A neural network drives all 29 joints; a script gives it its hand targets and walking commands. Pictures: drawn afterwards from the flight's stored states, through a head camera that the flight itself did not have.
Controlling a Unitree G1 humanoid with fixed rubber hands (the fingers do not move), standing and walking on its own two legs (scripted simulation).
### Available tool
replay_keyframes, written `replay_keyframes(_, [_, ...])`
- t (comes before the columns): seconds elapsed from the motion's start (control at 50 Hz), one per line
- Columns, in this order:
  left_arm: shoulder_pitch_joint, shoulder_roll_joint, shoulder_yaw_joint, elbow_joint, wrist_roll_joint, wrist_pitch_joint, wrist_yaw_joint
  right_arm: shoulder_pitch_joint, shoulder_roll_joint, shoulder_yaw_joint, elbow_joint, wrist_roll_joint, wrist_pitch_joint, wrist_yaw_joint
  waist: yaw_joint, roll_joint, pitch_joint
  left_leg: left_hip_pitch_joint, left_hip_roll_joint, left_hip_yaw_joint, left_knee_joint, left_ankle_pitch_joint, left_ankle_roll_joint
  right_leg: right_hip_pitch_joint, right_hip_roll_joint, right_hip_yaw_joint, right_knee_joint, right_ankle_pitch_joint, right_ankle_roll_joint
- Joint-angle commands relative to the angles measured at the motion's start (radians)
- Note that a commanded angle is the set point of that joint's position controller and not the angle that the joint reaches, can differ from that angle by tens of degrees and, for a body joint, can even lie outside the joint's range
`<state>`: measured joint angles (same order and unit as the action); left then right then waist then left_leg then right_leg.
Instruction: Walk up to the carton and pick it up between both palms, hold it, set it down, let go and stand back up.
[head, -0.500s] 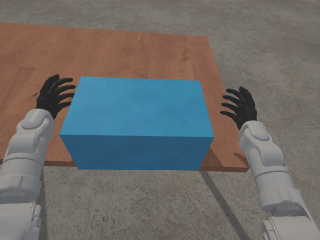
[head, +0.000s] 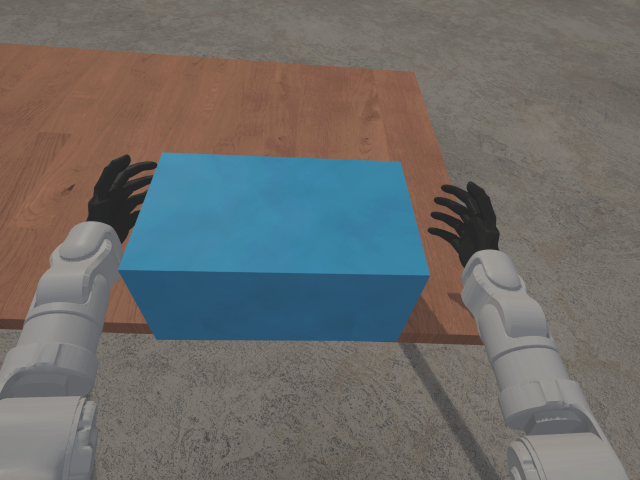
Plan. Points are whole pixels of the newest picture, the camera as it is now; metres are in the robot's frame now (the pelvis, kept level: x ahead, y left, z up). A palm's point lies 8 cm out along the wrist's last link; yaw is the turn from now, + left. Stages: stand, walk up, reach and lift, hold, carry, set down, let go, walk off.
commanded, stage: reach and lift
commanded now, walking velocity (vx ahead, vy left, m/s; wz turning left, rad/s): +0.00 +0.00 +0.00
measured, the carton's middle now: (281, 248) +0.38 +0.05 +0.07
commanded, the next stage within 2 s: none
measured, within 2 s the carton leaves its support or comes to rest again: leaves its support in 1.40 s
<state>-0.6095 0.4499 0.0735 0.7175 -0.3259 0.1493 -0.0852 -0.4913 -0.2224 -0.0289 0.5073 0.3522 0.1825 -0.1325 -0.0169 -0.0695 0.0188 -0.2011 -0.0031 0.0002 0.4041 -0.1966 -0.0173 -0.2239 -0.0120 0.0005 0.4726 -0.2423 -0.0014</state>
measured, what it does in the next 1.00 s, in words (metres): stands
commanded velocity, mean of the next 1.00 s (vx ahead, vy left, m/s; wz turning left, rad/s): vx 0.00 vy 0.00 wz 0.00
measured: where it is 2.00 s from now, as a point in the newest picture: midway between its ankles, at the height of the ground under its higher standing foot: outside the picture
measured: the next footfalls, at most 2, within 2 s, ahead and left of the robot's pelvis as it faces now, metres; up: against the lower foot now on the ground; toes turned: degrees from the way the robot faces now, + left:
none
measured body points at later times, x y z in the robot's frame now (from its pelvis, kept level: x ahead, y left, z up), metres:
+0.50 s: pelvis +0.00 +0.00 +0.00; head +0.01 +0.01 +0.45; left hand +0.40 +0.25 +0.11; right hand +0.38 -0.18 +0.09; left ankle +0.01 +0.13 -0.74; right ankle +0.01 -0.11 -0.74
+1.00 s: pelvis +0.00 +0.00 +0.00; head +0.01 +0.01 +0.45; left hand +0.40 +0.25 +0.11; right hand +0.38 -0.16 +0.10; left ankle +0.01 +0.13 -0.74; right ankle +0.01 -0.11 -0.74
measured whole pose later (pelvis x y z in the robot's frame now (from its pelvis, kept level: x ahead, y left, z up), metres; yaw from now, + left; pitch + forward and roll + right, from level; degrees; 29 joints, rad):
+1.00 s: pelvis +0.00 +0.00 +0.00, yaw +0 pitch +0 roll +1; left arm -0.61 0.37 0.14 0.72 -0.26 0.13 -0.05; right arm -0.50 -0.10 -0.03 0.52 0.24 0.15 -0.18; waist -0.02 -0.05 0.02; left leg -0.20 0.00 0.00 0.40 -0.20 -0.02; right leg -0.22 -0.01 0.00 0.47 -0.24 0.00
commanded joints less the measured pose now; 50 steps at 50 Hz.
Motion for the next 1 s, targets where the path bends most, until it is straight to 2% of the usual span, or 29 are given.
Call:
replay_keyframes(0.0, [-0.486, 0.101, 0.0, -0.187, 0.043, -0.084, 0.015, -0.473, -0.073, 0.024, -0.12, -0.073, -0.069, -0.023, -0.001, 0.192, -0.492, 0.108, -0.017, 0.038, 0.003, 0.346, -0.011, 0.118, 0.023, -0.009, -0.12, 0.318, -0.017])
replay_keyframes(0.04, [-0.567, 0.095, 0.019, -0.188, 0.066, -0.07, 0.02, -0.52, -0.033, -0.01, -0.123, -0.1, -0.072, -0.026, -0.004, 0.212, -0.501, 0.136, -0.023, 0.047, 0.017, 0.322, -0.011, 0.093, 0.024, -0.02, -0.139, 0.292, -0.008])
replay_keyframes(0.08, [-0.518, 0.091, 0.034, -0.195, 0.079, -0.051, 0.031, -0.523, -0.043, 0.044, -0.135, -0.078, -0.069, -0.019, 0.043, 0.203, -0.492, 0.128, -0.015, 0.048, 0.016, 0.353, -0.014, 0.1, 0.028, -0.015, -0.126, 0.297, -0.012])
replay_keyframes(0.16, [-0.498, 0.068, 0.029, -0.249, 0.085, -0.037, 0.031, -0.489, -0.053, 0.012, -0.153, -0.093, -0.082, -0.042, 0.005, 0.193, -0.536, 0.181, -0.011, 0.045, 0.038, 0.423, -0.028, 0.112, 0.035, -0.024, -0.129, 0.359, -0.005])
replay_keyframes(0.24, [-0.533, 0.082, 0.048, -0.189, 0.073, -0.042, 0.033, -0.557, -0.02, 0.007, -0.175, -0.125, -0.066, -0.051, 0.045, 0.149, -0.536, 0.096, -0.017, 0.056, 0.023, 0.362, -0.004, 0.126, 0.036, -0.007, -0.125, 0.342, -0.005])
replay_keyframes(0.26, [-0.528, 0.095, 0.033, -0.152, 0.072, -0.042, 0.022, -0.549, -0.02, 0.026, -0.144, -0.122, -0.058, -0.054, 0.023, 0.117, -0.488, 0.062, -0.026, 0.054, 0.023, 0.322, 0.003, 0.142, 0.026, -0.002, -0.118, 0.349, 0.009])
replay_keyframes(0.28, [-0.587, 0.094, 0.007, -0.163, 0.051, -0.048, 0.023, -0.591, -0.042, -0.019, -0.138, -0.126, -0.057, -0.057, -0.013, 0.158, -0.495, 0.091, -0.021, 0.047, 0.014, 0.32, -0.009, 0.095, 0.033, -0.02, -0.122, 0.31, 0.003])
replay_keyframes(0.32, [-0.516, 0.079, 0.029, -0.151, 0.056, -0.049, 0.017, -0.54, 0.016, 0.051, -0.201, -0.116, -0.054, -0.065, 0.031, 0.084, -0.535, 0.075, -0.028, 0.059, 0.017, 0.332, 0.019, 0.155, 0.023, 0.009, -0.13, 0.39, 0.015])
replay_keyframes(0.34, [-0.561, 0.043, 0.003, -0.166, 0.055, -0.068, 0.024, -0.604, 0.021, 0.044, -0.169, -0.119, -0.056, -0.056, 0.034, 0.108, -0.542, 0.056, -0.024, 0.046, 0.012, 0.307, 0.005, 0.127, 0.025, -0.003, -0.118, 0.336, 0.011])
replay_keyframes(0.38, [-0.529, 0.061, 0.051, -0.126, 0.075, -0.076, 0.018, -0.558, 0.032, 0.031, -0.184, -0.145, -0.067, -0.059, 0.043, 0.09, -0.565, 0.034, -0.023, 0.055, 0.019, 0.342, 0.013, 0.158, 0.012, 0.016, -0.104, 0.441, 0.014])
replay_keyframes(0.4, [-0.503, 0.012, 0.02, -0.218, 0.071, -0.067, 0.024, -0.547, 0.029, 0.037, -0.2, -0.13, -0.072, -0.061, 0.026, 0.107, -0.582, 0.104, -0.014, 0.05, 0.03, 0.423, -0.007, 0.145, 0.03, -0.009, -0.093, 0.486, 0.013])
replay_keyframes(0.42, [-0.519, 0.027, 0.028, -0.168, 0.082, -0.057, 0.018, -0.56, 0.019, 0.016, -0.181, -0.144, -0.077, -0.061, 0.021, 0.114, -0.539, 0.088, -0.022, 0.058, 0.024, 0.381, -0.009, 0.142, 0.036, -0.016, -0.105, 0.448, 0.014])
replay_keyframes(0.48, [-0.491, 0.02, 0.086, -0.175, 0.115, -0.083, 0.007, -0.532, 0.068, 0.049, -0.244, -0.152, -0.085, -0.063, 0.054, 0.063, -0.555, 0.052, -0.026, 0.064, 0.022, 0.389, 0.001, 0.209, 0.022, 0.003, -0.081, 0.51, 0.024])
replay_keyframes(0.5, [-0.503, 0.031, 0.06, -0.126, 0.109, -0.077, 0.0, -0.529, 0.056, 0.011, -0.181, -0.171, -0.08, -0.065, 0.011, 0.089, -0.505, 0.056, -0.029, 0.06, 0.01, 0.345, -0.001, 0.194, 0.022, -0.004, -0.106, 0.436, 0.02])
replay_keyframes(0.52, [-0.524, -0.002, 0.028, -0.178, 0.103, -0.081, 0.01, -0.548, 0.047, 0.021, -0.158, -0.161, -0.076, -0.07, 0.011, 0.1, -0.529, 0.078, -0.02, 0.054, 0.006, 0.357, -0.008, 0.176, 0.027, -0.01, -0.098, 0.434, 0.018])
replay_keyframes(0.54, [-0.513, 0.012, 0.068, -0.083, 0.12, -0.069, -0.004, -0.543, 0.06, 0.012, -0.091, -0.181, -0.064, -0.062, 0.023, 0.076, -0.445, 0.033, -0.027, 0.064, -0.008, 0.278, 0.01, 0.172, 0.014, 0.003, -0.117, 0.38, 0.022])
replay_keyframes(0.6, [-0.509, -0.023, 0.071, -0.146, 0.159, -0.071, 0.004, -0.547, 0.098, 0.022, -0.16, -0.187, -0.076, -0.058, 0.041, 0.113, -0.507, 0.079, -0.019, 0.065, -0.005, 0.343, 0.001, 0.174, 0.024, -0.007, -0.107, 0.393, 0.014])
replay_keyframes(0.64, [-0.521, -0.024, 0.055, -0.126, 0.149, -0.074, -0.003, -0.558, 0.088, 0.004, -0.151, -0.209, -0.075, -0.062, 0.016, 0.101, -0.492, 0.062, -0.024, 0.064, -0.001, 0.323, 0.005, 0.184, 0.018, -0.003, -0.107, 0.404, 0.017])
replay_keyframes(0.66, [-0.503, -0.024, 0.083, -0.184, 0.177, -0.075, 0.008, -0.533, 0.091, -0.003, -0.173, -0.201, -0.09, -0.063, 0.031, 0.144, -0.515, 0.072, -0.022, 0.064, 0.002, 0.349, -0.011, 0.191, 0.025, -0.011, -0.104, 0.387, 0.012])
replay_keyframes(0.68, [-0.53, -0.017, 0.067, -0.161, 0.184, -0.07, 0.007, -0.533, 0.07, -0.035, -0.11, -0.204, -0.086, -0.065, 0.004, 0.187, -0.499, 0.109, -0.02, 0.058, 0.002, 0.32, -0.018, 0.129, 0.025, -0.023, -0.128, 0.312, 0.008])
replay_keyframes(0.7, [-0.533, -0.043, 0.071, -0.203, 0.188, -0.072, 0.013, -0.543, 0.097, -0.025, -0.143, -0.21, -0.086, -0.06, 0.027, 0.16, -0.511, 0.1, -0.016, 0.06, 0.005, 0.329, -0.01, 0.136, 0.027, -0.019, -0.12, 0.307, 0.005])
replay_keyframes(0.72, [-0.507, -0.052, 0.054, -0.282, 0.19, -0.074, 0.018, -0.511, 0.09, -0.03, -0.148, -0.204, -0.094, -0.057, 0.007, 0.204, -0.502, 0.157, -0.008, 0.052, 0.017, 0.41, -0.036, 0.122, 0.036, -0.033, -0.12, 0.349, 0.0])
replay_keyframes(0.78, [-0.548, -0.087, 0.027, -0.184, 0.191, -0.059, 0.024, -0.57, 0.078, -0.02, -0.079, -0.188, -0.09, -0.052, 0.008, 0.206, -0.483, 0.169, -0.004, 0.048, 0.017, 0.402, -0.035, 0.08, 0.045, -0.037, -0.138, 0.302, -0.006])
replay_keyframes(0.82, [-0.489, -0.074, 0.07, -0.142, 0.214, -0.045, 0.008, -0.512, 0.118, 0.0, -0.095, -0.187, -0.08, -0.051, 0.037, 0.191, -0.408, 0.124, -0.018, 0.066, 0.002, 0.337, -0.006, 0.137, 0.019, -0.011, -0.147, 0.294, 0.003])
replay_keyframes(0.84, [-0.562, -0.093, 0.044, -0.197, 0.207, -0.062, 0.003, -0.555, 0.141, -0.007, -0.134, -0.212, -0.084, -0.047, 0.026, 0.165, -0.44, 0.131, -0.012, 0.063, -0.01, 0.299, -0.005, 0.125, 0.023, -0.024, -0.147, 0.259, 0.006])
replay_keyframes(0.88, [-0.493, -0.105, 0.072, -0.25, 0.206, -0.075, -0.001, -0.522, 0.171, 0.041, -0.224, -0.214, -0.102, -0.052, 0.05, 0.111, -0.551, 0.145, -0.023, 0.077, 0.017, 0.413, -0.004, 0.199, 0.028, -0.012, -0.127, 0.425, 0.013])
replay_keyframes(0.9, [-0.579, -0.104, 0.068, -0.173, 0.216, -0.077, -0.008, -0.597, 0.162, -0.023, -0.11, -0.236, -0.094, -0.042, 0.016, 0.142, -0.506, 0.116, -0.02, 0.061, -0.004, 0.329, -0.008, 0.14, 0.026, -0.018, -0.147, 0.303, 0.012])
replay_keyframes(0.94, [-0.562, -0.157, 0.05, -0.149, 0.227, -0.095, -0.029, -0.574, 0.23, 0.0, -0.115, -0.263, -0.094, -0.026, 0.031, 0.113, -0.467, 0.095, -0.021, 0.07, -0.024, 0.277, 0.008, 0.138, 0.015, -0.023, -0.15, 0.267, 0.011])
replay_keyframes(0.98, [-0.562, -0.225, 0.025, -0.239, 0.258, -0.12, -0.031, -0.55, 0.273, -0.004, -0.139, -0.285, -0.116, -0.014, 0.004, 0.158, -0.556, 0.171, -0.012, 0.059, -0.008, 0.372, -0.014, 0.141, 0.025, -0.029, -0.153, 0.32, 0.011])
